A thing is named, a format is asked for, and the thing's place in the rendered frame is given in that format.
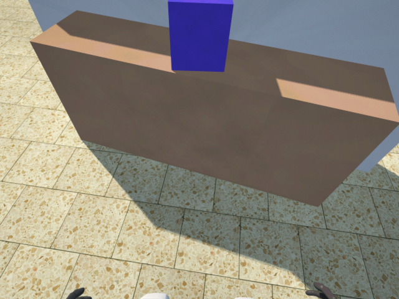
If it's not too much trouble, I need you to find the pedestal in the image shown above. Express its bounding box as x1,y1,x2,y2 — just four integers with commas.
30,10,399,207

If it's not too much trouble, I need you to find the right robot hand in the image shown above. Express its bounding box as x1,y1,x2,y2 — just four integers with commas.
305,282,337,299

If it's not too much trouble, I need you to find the carton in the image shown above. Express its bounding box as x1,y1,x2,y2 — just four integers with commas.
168,0,234,72

